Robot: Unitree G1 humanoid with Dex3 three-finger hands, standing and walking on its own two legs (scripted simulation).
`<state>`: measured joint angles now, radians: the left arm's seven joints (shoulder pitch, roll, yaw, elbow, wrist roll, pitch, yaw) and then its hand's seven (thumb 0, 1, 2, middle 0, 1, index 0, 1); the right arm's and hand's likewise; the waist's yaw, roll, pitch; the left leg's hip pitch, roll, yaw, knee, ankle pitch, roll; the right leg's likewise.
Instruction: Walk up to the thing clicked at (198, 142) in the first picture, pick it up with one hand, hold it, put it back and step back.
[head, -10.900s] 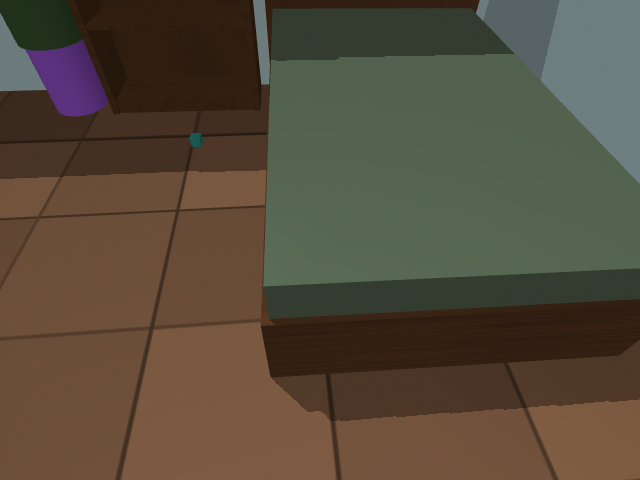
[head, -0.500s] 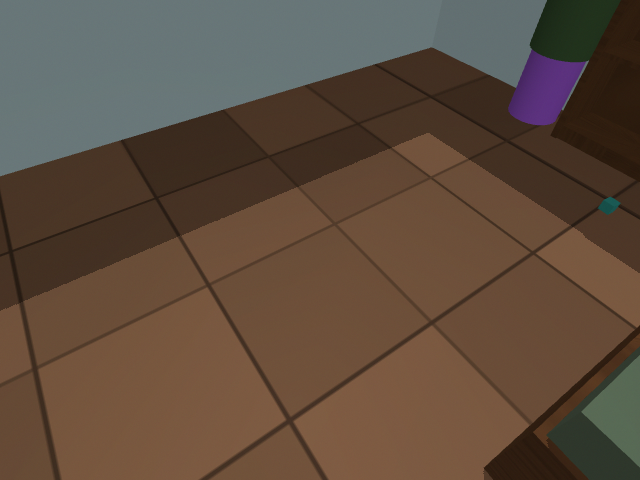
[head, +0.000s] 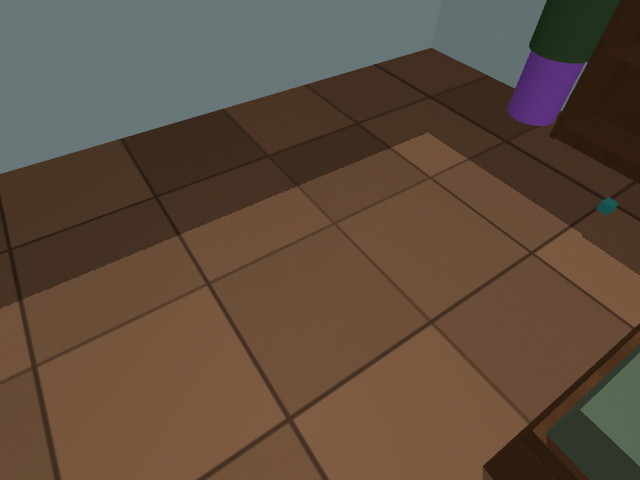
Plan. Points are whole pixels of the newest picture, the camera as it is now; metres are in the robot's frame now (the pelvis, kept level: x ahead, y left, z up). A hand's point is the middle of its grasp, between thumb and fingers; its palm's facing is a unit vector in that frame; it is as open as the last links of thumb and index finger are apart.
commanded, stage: stand
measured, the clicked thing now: (607, 206) +1.41 -1.39 -0.75
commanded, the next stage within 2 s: walk up in 0.60 s
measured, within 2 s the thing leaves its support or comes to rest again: neither
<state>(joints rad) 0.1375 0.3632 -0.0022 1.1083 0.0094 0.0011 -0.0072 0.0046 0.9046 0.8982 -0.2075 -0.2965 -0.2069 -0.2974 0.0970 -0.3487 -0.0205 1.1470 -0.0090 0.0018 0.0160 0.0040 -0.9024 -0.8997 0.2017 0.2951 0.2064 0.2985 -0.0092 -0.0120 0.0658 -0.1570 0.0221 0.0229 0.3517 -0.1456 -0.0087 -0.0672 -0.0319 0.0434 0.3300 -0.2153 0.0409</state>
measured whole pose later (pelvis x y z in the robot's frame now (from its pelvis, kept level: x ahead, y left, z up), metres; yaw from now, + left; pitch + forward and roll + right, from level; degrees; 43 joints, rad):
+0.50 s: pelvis +0.00 +0.00 +0.00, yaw +0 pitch -2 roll +0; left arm 0.15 0.36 0.00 1.10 0.01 0.00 -0.01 0.00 0.90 0.90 -0.21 -0.30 -0.21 -0.30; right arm 0.10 -0.35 -0.02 1.14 -0.01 0.00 0.02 0.00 -0.90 -0.90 0.20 0.30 0.21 0.30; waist -0.01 -0.01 0.07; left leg -0.16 0.02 0.02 0.35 -0.15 -0.01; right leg -0.08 -0.04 0.04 0.34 -0.22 0.04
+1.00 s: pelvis +0.09 -0.04 +0.00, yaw +1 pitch -3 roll -1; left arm 0.34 0.42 0.08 1.02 0.03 -0.06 -0.05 0.00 0.90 0.90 -0.21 -0.30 -0.21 -0.30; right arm 0.20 -0.46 -0.11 1.02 -0.02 -0.01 0.08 0.01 -0.90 -0.90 0.20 0.29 0.20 0.30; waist 0.04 0.07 0.02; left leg -0.48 0.02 -0.07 0.93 -0.27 0.00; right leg 0.01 -0.01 -0.10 0.31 -0.28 -0.02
